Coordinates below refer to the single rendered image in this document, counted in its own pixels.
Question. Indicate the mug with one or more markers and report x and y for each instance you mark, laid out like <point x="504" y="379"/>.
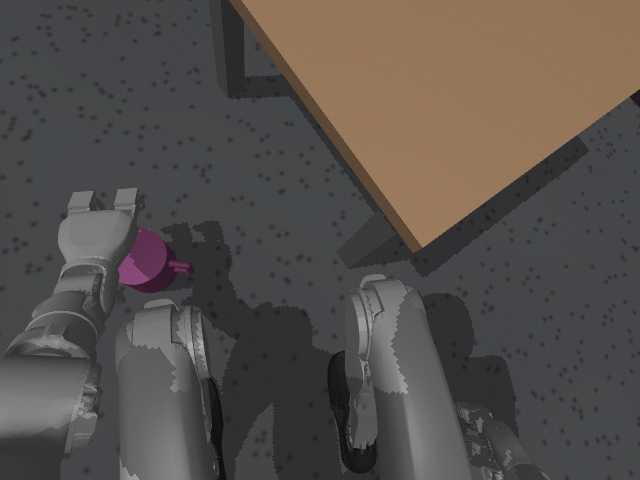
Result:
<point x="151" y="266"/>

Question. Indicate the right robot hand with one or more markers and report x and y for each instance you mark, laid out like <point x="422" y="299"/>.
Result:
<point x="500" y="449"/>

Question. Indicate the right robot arm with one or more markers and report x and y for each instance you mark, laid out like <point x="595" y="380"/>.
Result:
<point x="525" y="472"/>

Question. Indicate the left robot arm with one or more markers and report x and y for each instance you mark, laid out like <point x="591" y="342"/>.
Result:
<point x="49" y="378"/>

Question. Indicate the coffee table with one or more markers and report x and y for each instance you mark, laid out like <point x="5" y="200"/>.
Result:
<point x="438" y="105"/>

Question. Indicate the left robot foot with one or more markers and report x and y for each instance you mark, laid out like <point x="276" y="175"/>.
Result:
<point x="216" y="431"/>

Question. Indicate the right robot foot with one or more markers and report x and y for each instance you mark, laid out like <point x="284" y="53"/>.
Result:
<point x="356" y="460"/>

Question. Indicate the left robot hand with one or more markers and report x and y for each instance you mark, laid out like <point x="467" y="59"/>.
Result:
<point x="90" y="231"/>

